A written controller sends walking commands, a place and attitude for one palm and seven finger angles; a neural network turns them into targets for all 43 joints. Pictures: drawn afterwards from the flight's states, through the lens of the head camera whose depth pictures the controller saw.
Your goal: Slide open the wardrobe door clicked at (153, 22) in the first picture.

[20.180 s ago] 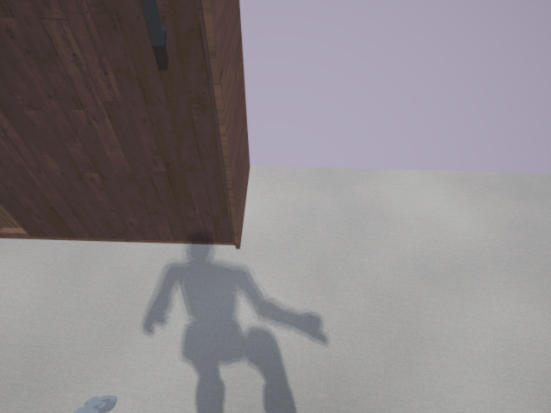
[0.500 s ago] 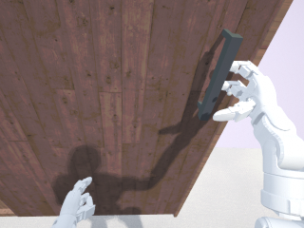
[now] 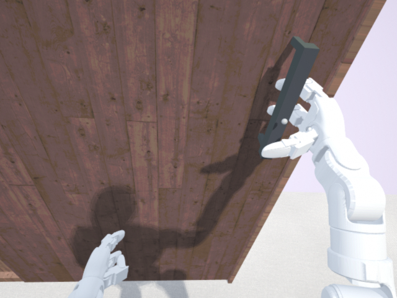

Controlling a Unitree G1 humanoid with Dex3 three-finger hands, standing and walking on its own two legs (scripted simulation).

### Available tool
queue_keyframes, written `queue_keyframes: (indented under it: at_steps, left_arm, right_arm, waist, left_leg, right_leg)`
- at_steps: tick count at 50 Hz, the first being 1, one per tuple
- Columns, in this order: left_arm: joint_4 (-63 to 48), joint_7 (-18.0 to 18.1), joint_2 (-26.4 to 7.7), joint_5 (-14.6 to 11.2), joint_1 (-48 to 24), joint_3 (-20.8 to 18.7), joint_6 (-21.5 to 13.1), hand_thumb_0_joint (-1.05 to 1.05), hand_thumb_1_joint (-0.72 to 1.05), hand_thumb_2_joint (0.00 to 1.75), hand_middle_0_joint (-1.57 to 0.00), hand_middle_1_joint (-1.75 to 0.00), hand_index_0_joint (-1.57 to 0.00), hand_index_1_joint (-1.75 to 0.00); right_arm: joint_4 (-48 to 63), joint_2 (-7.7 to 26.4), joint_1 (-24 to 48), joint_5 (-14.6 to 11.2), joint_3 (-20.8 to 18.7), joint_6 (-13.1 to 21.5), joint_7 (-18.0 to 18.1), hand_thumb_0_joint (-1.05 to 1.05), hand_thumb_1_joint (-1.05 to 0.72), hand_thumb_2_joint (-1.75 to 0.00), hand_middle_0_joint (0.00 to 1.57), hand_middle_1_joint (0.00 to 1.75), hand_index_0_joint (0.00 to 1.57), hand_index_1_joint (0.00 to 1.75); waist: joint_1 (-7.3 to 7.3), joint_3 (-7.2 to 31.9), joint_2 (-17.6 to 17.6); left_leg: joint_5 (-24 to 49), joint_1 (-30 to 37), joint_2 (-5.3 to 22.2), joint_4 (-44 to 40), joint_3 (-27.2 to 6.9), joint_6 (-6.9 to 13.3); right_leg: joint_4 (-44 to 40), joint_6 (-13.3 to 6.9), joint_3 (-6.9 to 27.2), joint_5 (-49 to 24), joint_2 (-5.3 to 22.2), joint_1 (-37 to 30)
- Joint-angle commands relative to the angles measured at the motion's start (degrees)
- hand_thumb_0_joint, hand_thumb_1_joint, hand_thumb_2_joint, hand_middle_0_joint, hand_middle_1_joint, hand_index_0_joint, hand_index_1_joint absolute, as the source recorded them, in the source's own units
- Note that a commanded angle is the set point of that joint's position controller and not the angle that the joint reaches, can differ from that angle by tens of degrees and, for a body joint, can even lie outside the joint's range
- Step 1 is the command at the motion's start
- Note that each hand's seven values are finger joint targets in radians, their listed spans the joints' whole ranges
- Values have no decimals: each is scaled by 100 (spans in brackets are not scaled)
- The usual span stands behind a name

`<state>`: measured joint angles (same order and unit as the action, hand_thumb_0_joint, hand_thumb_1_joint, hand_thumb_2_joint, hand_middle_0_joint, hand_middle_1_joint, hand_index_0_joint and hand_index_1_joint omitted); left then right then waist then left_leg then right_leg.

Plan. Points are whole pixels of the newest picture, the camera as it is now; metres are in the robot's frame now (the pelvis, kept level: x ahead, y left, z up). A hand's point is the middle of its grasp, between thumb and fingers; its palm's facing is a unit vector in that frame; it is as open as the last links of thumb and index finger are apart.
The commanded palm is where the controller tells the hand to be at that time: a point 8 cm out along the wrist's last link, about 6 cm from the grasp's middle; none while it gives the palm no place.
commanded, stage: slide the fingers in behind the handle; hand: right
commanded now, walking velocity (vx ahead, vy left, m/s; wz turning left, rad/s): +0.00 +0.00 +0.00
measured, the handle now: (279, 103) +0.39 -0.11 +0.26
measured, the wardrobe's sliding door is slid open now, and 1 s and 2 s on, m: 0.00 0.00 0.00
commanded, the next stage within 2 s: grip the handle and tug to test in 0.88 s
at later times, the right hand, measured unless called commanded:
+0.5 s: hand (279, 122) +0.33 -0.10 +0.26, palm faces -0.06 +1.00 -0.05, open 14.0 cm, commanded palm +0.30 -0.15 +0.27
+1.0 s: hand (276, 120) +0.33 -0.09 +0.26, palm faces -0.05 +1.00 -0.06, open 14.1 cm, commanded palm +0.31 -0.14 +0.27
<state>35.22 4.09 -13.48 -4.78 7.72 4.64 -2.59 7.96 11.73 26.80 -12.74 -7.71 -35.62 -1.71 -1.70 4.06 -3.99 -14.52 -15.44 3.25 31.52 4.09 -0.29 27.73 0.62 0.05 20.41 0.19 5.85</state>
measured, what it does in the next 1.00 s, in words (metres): stands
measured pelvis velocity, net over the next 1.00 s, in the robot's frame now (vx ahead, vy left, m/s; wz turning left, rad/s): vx -0.01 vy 0.00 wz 0.00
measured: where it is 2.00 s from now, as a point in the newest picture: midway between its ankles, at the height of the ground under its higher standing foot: outside the picture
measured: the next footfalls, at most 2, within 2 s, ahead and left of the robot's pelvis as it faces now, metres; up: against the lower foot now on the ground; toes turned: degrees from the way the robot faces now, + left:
none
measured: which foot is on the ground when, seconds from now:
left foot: down 0.00-1.00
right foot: down 0.00-1.00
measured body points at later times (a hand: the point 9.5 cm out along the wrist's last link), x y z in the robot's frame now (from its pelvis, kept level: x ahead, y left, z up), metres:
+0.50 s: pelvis +0.00 +0.00 +0.00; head -0.04 +0.04 +0.45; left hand +0.22 +0.21 -0.07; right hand +0.33 -0.15 +0.26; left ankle +0.03 +0.12 -0.73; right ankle -0.06 -0.13 -0.73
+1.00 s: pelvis -0.01 +0.00 +0.00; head -0.05 +0.04 +0.45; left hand +0.20 +0.21 -0.07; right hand +0.33 -0.15 +0.26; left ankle +0.03 +0.12 -0.73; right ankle -0.06 -0.13 -0.73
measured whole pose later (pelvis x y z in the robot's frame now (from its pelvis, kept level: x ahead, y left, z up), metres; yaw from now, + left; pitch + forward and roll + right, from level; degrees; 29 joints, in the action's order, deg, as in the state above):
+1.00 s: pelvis -0.01 +0.00 +0.00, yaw +0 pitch -2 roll +0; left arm 35.4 3.1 -13.1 -5.2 6.8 4.6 0.3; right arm 8.0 10.2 28.2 -12.4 -5.6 -37.0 0.8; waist -1.6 4.0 -4.1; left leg -13.4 -14.6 2.8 30.3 4.4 0.0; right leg 27.6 0.8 0.3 19.8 0.6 5.6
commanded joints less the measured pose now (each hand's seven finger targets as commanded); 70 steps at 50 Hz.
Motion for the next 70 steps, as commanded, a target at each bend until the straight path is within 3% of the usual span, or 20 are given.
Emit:
queue_keyframes:
  at_steps: [1, 9, 11, 14, 18, 26, 29, 33, 36, 38, 41, 43, 47, 49, 51, 55, 56, 64, 67, 70]
  left_arm:
    - [-1051, -32, -422, -3, -1210, -197, -326, 0, 90, 90, -20, -30, -20, -30]
    - [-1060, -89, -408, -15, -1250, -170, -164, 0, 90, 90, -20, -30, -20, -30]
    - [-1073, -99, -412, -21, -1298, -186, -130, 0, 90, 90, -20, -30, -20, -30]
    - [-1099, -117, -372, -12, -1290, -170, -144, 0, 90, 90, -20, -30, -20, -30]
    - [-1103, -115, -384, -29, -1298, -178, -106, 0, 90, 90, -20, -30, -20, -30]
    - [-1107, -105, -411, -46, -1387, -188, -65, 0, 90, 90, -20, -30, -20, -30]
    - [-1115, -122, -390, -43, -1366, -182, -68, 0, 90, 90, -20, -30, -20, -30]
    - [-1091, -115, -367, -53, -1363, -177, -90, 0, 90, 90, -20, -30, -20, -30]
    - [-1096, -111, -426, -29, -1354, -201, -65, 0, 90, 90, -20, -30, -20, -30]
    - [-1087, -115, -385, -59, -1374, -190, -63, 0, 90, 90, -20, -30, -20, -30]
    - [-1070, -104, -400, -52, -1351, -198, -81, 0, 90, 90, -20, -30, -20, -30]
    - [-1052, -93, -394, -51, -1350, -184, -87, 0, 90, 90, -20, -30, -20, -30]
    - [-1067, -98, -379, -60, -1374, -181, -73, 0, 90, 90, -20, -30, -20, -30]
    - [-1017, -99, -386, -65, -1343, -175, -63, 0, 90, 90, -20, -30, -20, -30]
    - [-986, -82, -419, -57, -1327, -192, -50, 0, 90, 90, -20, -30, -20, -30]
    - [-1044, -100, -390, -39, -1318, -191, -44, 0, 90, 90, -20, -30, -20, -30]
    - [-1054, -109, -402, -41, -1325, -204, -30, 0, 90, 90, -20, -30, -20, -30]
    - [-1128, -154, -385, -43, -1304, -209, 4, 0, 90, 90, -20, -30, -20, -30]
    - [-1180, -184, -350, -60, -1362, -211, 9, 0, 90, 90, -20, -30, -20, -30]
    - [-1126, -178, -386, -41, -1306, -228, 5, 0, 90, 90, -20, -30, -20, -30]
  right_arm:
    - [1395, 732, 2338, -57, -282, 412, 15, 0, 50, -30, 30, 120, 30, 120]
    - [1343, 729, 2317, -68, -323, 166, 121, 0, 50, -30, 30, 120, 30, 120]
    - [1441, 753, 2288, -55, -326, 179, 129, 0, 50, -30, 30, 120, 30, 120]
    - [1509, 509, 2285, -99, -144, 232, 102, 0, 50, -30, 30, 120, 30, 120]
    - [1434, 607, 2131, -90, -230, 207, 98, 0, 50, -30, 30, 120, 30, 120]
    - [1530, 704, 2388, -73, -230, 180, 150, 0, 50, -30, 30, 120, 30, 120]
    - [1525, 507, 2340, -97, -89, 204, 130, 0, 50, -30, 30, 120, 30, 120]
    - [1430, 300, 2550, -70, 151, 262, 154, 0, 50, -30, 30, 120, 30, 120]
    - [1466, 685, 2342, -40, -205, 293, 177, 0, 50, -30, 30, 120, 30, 120]
    - [1389, 425, 2482, -37, 68, 280, 143, 0, 50, -30, 30, 120, 30, 120]
    - [1369, 443, 2635, -49, 38, 285, 171, 0, 50, -30, 30, 120, 30, 120]
    - [1212, 419, 2651, -51, 53, 260, 174, 0, 50, -30, 30, 120, 30, 120]
    - [1239, 407, 2649, -26, 71, 276, 185, 0, 50, -30, 30, 120, 30, 120]
    - [1037, 345, 2751, -49, 124, 256, 180, 0, 50, -30, 30, 120, 30, 120]
    - [908, 532, 2769, -34, -47, 252, 218, 0, 41, -34, 31, 121, 31, 121]
    - [1042, 605, 2716, -32, -153, 291, 209, 0, 22, -42, 33, 124, 33, 124]
    - [1063, 735, 2504, -41, -313, 314, 216, 0, 17, -44, 33, 125, 33, 125]
    - [1483, 633, 2266, -40, -219, 313, 194, 0, -20, -60, 38, 130, 38, 130]
    - [1789, 361, 2214, -9, 83, 326, 177, 0, -34, -66, 39, 132, 39, 132]
    - [1737, 468, 2227, -27, -25, 251, 197, 0, -48, -72, 41, 134, 41, 134]
  waist:
    - [-60, 1307, 331]
    - [-26, 1251, 683]
    - [-50, 1287, 457]
    - [-13, 1354, 646]
    - [-14, 1285, 731]
    - [-22, 1223, 356]
    - [8, 1291, 620]
    - [71, 1133, 534]
    - [-34, 1265, 468]
    - [51, 1166, 598]
    - [40, 1165, 386]
    - [61, 1140, 637]
    - [33, 1179, 418]
    - [73, 1028, 611]
    - [39, 1025, 444]
    - [11, 1273, 701]
    - [-51, 1308, 450]
    - [-18, 1370, 661]
    - [12, 1361, 309]
    - [26, 1349, 594]
  left_leg:
    - [1718, 987, -64, -202, 0, 143]
    - [1698, 1059, -85, -240, -5, 111]
    - [1709, 1056, -87, -245, -28, 129]
    - [1809, 1090, -93, -215, 0, 114]
    - [1765, 1119, -96, -248, -11, 107]
    - [1366, 1007, -109, -343, -54, 135]
    - [1475, 1079, -116, -336, -37, 110]
    - [1252, 906, -122, -397, -32, 110]
    - [1306, 1086, -115, -376, -68, 126]
    - [1226, 992, -121, -421, -51, 105]
    - [1142, 943, -133, -443, -54, 121]
    - [1088, 963, -130, -480, -64, 98]
    - [1079, 973, -121, -469, -59, 119]
    - [912, 883, -142, -525, -54, 100]
    - [863, 885, -141, -548, -68, 115]
    - [1207, 1138, -132, -483, -74, 104]
    - [1297, 1186, -125, -469, -87, 119]
    - [1708, 1286, -146, -387, -42, 114]
    - [1806, 1173, -142, -348, -24, 135]
    - [1832, 1183, -172, -357, -17, 119]
  right_leg:
    - [-295, -179, 84, -2116, 13, 128]
    - [-283, -216, 51, -2032, -16, 327]
    - [-271, -212, 39, -2065, -11, 248]
    - [-258, -216, 62, -2113, -13, 231]
    - [-269, -227, 53, -2057, -8, 315]
    - [-308, -228, 71, -1815, -23, 256]
    - [-326, -233, 59, -1864, -15, 265]
    - [-357, -237, 77, -1679, -14, 244]
    - [-373, -235, 78, -1751, -18, 270]
    - [-378, -242, 47, -1670, -7, 273]
    - [-387, -233, 74, -1621, -20, 213]
    - [-401, -255, 64, -1554, -27, 280]
    - [-427, -240, 61, -1592, -26, 241]
    - [-447, -242, 71, -1423, -23, 314]
    - [-449, -242, 65, -1420, -30, 289]
    - [-439, -259, 36, -1681, -29, 281]
    - [-431, -243, 33, -1771, -19, 244]
    - [-407, -232, 7, -2079, 8, 227]
    - [-373, -208, 0, -2196, 5, 120]
    - [-346, -231, 27, -2165, -7, 160]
